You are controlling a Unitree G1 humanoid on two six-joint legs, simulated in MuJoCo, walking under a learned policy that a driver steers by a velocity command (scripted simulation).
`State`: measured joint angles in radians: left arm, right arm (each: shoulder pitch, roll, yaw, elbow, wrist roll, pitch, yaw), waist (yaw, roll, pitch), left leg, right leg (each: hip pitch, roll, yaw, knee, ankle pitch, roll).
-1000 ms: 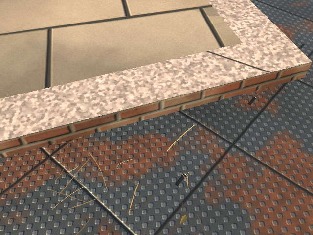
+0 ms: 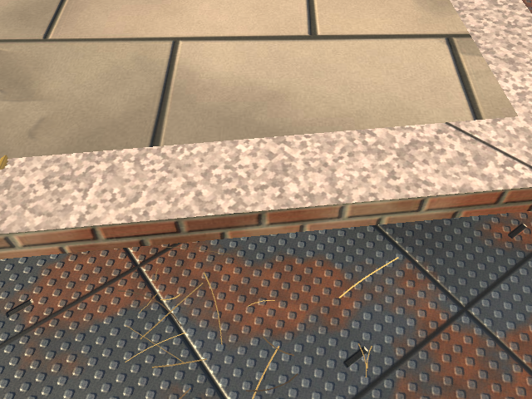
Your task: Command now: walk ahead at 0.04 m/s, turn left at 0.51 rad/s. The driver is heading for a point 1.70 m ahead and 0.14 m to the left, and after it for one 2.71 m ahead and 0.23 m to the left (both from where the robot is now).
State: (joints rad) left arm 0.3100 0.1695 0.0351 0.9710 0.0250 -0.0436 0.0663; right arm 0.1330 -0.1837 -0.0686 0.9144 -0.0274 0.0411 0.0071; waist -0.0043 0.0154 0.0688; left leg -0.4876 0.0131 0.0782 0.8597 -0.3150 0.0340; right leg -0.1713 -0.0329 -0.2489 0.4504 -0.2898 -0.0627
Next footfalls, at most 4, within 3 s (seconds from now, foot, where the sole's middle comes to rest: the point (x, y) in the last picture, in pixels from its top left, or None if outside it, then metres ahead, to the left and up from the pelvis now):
0.14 left None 0.08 0.11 -0.78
0.60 right None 0.08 -0.09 -0.78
2.62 right None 0.28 -0.09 -0.78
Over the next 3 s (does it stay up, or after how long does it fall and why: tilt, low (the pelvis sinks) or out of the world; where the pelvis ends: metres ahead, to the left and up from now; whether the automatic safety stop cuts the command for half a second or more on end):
stays up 0.34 0.00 0.00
